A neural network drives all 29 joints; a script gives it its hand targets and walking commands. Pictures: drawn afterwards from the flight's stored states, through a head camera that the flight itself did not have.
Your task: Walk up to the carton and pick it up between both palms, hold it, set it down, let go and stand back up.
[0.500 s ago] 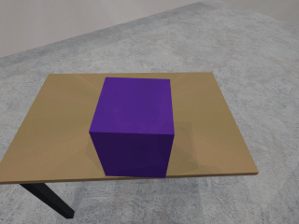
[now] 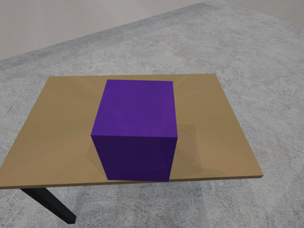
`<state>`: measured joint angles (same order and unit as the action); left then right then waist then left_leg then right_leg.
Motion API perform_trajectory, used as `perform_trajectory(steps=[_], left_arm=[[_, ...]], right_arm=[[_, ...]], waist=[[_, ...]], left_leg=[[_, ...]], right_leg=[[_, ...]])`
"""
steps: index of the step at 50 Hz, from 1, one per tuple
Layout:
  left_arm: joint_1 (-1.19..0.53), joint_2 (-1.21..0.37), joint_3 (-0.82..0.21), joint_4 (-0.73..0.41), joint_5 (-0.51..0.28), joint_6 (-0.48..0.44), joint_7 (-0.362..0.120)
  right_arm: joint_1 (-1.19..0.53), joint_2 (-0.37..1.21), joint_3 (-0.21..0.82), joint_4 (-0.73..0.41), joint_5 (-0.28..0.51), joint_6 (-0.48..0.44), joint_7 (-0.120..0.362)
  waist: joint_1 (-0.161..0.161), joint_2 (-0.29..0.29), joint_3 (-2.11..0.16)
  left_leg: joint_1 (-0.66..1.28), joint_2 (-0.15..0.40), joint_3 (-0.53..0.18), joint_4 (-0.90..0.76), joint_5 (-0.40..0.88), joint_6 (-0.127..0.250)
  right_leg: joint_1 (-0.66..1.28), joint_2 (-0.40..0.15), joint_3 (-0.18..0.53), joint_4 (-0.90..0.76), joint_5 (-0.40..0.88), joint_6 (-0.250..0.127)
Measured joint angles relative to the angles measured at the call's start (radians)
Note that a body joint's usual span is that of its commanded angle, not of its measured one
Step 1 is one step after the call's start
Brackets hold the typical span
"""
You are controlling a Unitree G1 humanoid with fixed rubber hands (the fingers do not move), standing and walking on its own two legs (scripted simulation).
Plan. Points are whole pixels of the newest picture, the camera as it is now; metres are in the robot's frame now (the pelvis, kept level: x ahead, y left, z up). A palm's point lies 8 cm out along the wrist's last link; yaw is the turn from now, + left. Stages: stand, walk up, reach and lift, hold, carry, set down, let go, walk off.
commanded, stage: stand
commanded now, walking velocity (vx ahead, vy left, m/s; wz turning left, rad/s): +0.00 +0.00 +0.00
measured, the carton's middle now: (139, 132) +0.41 +0.04 +0.00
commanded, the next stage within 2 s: none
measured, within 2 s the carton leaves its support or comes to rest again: neither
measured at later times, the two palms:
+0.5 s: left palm out of the picture -0.05 +0.19 -0.15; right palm out of the picture -0.05 -0.20 -0.15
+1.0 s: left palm out of the picture -0.05 +0.20 -0.15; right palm out of the picture -0.05 -0.21 -0.15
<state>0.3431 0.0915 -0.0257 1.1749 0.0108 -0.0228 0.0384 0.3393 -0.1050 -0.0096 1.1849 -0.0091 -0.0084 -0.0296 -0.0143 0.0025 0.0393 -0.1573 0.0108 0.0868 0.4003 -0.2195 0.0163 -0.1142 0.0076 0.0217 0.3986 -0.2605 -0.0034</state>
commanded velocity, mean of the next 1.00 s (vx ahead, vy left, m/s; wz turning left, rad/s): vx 0.00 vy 0.00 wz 0.00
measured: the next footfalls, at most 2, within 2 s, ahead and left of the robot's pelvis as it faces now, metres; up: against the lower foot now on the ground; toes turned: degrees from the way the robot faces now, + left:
none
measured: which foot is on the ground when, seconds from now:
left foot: down 0.00-1.00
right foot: down 0.00-1.00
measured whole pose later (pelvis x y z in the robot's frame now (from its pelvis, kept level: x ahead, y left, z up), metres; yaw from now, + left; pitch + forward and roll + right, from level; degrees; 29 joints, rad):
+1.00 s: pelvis -0.01 +0.00 +0.00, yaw +0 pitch -1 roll +0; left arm 0.35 0.11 -0.01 1.16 0.01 -0.03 0.04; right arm 0.35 -0.12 0.00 1.16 0.00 -0.01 -0.04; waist -0.01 0.00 0.02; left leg -0.18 0.01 0.08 0.40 -0.21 0.01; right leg -0.14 0.01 0.02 0.40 -0.25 -0.01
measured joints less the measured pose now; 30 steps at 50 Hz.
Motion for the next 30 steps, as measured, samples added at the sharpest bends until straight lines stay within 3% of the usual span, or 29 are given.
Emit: perform_trajectory(steps=[30], left_arm=[[0.011,-0.006,0.002,-0.006,-0.004,0.003,0.0]], right_arm=[[0.003,-0.009,0.006,-0.029,-0.003,-0.004,-0.003]], waist=[[0.0,0.006,-0.014]], left_leg=[[-0.02,0.004,-0.006,0.001,0.012,0.001]], right_leg=[[-0.013,0.004,-0.006,-0.011,0.016,-0.002]])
